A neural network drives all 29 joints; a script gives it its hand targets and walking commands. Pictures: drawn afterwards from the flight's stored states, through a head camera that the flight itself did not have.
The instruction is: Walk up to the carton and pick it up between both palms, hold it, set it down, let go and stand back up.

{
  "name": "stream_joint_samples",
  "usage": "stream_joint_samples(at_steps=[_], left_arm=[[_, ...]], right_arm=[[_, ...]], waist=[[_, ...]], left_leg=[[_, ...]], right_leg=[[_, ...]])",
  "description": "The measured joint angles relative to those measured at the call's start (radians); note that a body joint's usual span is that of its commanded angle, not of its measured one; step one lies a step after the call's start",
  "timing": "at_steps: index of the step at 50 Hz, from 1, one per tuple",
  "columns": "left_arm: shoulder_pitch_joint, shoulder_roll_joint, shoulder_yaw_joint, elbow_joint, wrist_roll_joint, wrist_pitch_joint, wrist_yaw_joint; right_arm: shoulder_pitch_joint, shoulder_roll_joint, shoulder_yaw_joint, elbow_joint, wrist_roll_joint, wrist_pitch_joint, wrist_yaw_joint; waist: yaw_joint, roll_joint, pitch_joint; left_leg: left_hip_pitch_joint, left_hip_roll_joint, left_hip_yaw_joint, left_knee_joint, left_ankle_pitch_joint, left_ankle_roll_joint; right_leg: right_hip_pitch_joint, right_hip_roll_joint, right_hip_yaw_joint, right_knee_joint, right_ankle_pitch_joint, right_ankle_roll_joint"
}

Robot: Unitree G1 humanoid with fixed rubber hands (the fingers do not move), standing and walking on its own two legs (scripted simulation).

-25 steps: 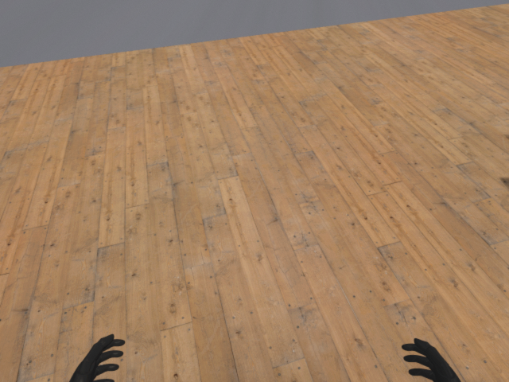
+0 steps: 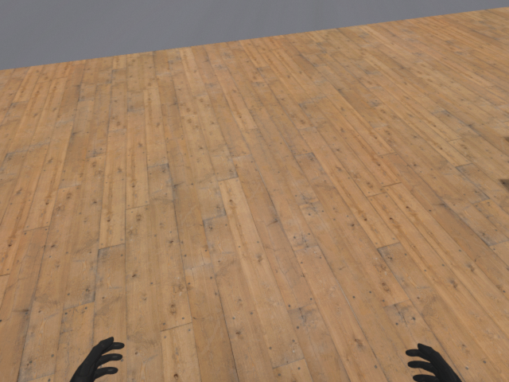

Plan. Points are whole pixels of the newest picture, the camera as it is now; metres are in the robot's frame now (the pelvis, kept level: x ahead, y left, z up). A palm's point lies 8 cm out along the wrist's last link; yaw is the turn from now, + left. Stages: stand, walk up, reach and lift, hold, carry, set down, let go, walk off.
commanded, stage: stand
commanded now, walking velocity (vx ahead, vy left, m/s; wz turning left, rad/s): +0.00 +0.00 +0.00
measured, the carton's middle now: out of the picture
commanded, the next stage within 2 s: walk up in 0.28 s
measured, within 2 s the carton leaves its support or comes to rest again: neither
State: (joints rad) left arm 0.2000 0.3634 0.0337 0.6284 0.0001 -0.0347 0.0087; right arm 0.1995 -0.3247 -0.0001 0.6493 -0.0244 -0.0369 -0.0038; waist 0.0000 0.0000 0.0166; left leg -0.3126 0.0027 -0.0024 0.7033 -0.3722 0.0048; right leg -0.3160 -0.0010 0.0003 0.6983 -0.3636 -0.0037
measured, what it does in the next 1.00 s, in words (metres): steps to the right, turning right: right foot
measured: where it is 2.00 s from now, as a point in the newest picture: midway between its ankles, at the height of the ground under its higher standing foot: outside the picture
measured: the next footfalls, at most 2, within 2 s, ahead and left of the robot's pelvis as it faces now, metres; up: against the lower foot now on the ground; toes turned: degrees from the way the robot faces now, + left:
right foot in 0.80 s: +0.06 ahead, -0.23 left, +0.00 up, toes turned -17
left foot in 1.22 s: +0.25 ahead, -0.07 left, +0.00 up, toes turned -26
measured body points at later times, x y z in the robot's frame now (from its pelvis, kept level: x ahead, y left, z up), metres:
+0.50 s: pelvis -0.01 +0.00 +0.00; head -0.01 +0.00 +0.45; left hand +0.14 +0.30 -0.08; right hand +0.13 -0.28 -0.09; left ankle +0.00 +0.12 -0.72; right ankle +0.01 -0.12 -0.72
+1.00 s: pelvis +0.03 -0.10 +0.02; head +0.04 -0.14 +0.47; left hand +0.27 +0.16 -0.03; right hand +0.03 -0.47 -0.07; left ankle +0.08 +0.04 -0.66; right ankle +0.02 -0.22 -0.72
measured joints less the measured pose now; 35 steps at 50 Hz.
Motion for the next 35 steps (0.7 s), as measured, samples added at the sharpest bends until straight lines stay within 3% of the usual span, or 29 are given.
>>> stream_joint_samples(at_steps=[24, 27, 31, 35], left_arm=[[0.0, 0.006, -0.007, 0.063, 0.0, -0.001, -0.002], [0.005, 0.009, 0.01, 0.065, 0.0, 0.017, -0.062], [0.007, 0.04, 0.046, 0.064, 0.0, 0.042, -0.131], [0.007, 0.088, 0.074, 0.064, 0.0, 0.045, -0.169]], right_arm=[[0.0, -0.008, 0.0, 0.064, 0.0, -0.007, 0.006], [0.0, -0.024, -0.001, 0.067, 0.0, -0.022, 0.007], [0.0, -0.079, -0.015, 0.071, 0.0, -0.046, 0.0], [0.0, -0.125, -0.038, 0.088, 0.0, -0.052, -0.008]], waist=[[0.0, 0.0, 0.001], [-0.001, 0.002, -0.002], [-0.001, 0.021, -0.01], [0.0, 0.02, -0.013]], left_leg=[[0.0, 0.0, 0.0, -0.018, 0.027, 0.0], [0.0, 0.004, 0.016, -0.022, 0.024, 0.013], [0.011, 0.065, 0.072, -0.06, 0.026, 0.019], [0.046, 0.128, 0.12, -0.111, 0.039, -0.006]], right_leg=[[0.0, 0.0, 0.0, -0.02, 0.028, 0.0], [-0.017, 0.002, 0.009, 0.001, 0.018, -0.013], [-0.13, -0.001, 0.009, 0.185, 0.008, 0.002], [-0.161, -0.038, 0.01, 0.192, 0.053, 0.016]])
